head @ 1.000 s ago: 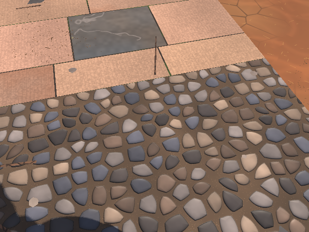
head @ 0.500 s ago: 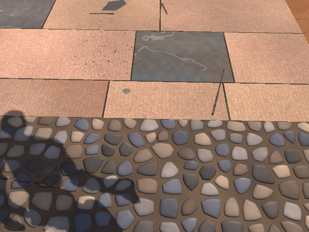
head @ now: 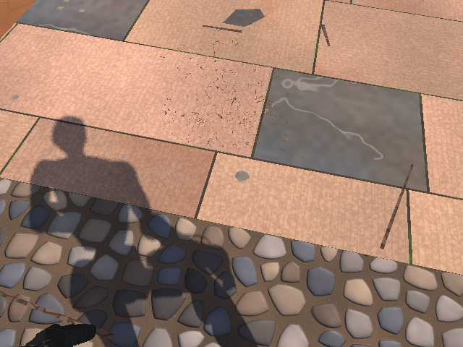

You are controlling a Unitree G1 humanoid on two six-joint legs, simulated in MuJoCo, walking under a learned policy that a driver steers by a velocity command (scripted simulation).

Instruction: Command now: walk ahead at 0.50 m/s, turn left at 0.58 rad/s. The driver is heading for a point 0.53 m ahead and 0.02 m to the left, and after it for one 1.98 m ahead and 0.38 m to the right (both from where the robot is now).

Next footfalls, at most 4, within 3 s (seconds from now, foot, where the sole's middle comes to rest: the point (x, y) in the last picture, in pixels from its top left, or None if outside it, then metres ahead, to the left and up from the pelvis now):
0.14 right None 0.27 -0.14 -0.78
0.66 left None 0.47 0.20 -0.78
1.14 right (235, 324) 0.52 -0.05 -0.78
1.60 left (155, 320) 0.54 0.18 -0.78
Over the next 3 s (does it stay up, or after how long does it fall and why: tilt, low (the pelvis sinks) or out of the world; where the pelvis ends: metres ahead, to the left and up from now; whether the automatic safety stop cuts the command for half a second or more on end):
stays up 0.60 -0.03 -0.01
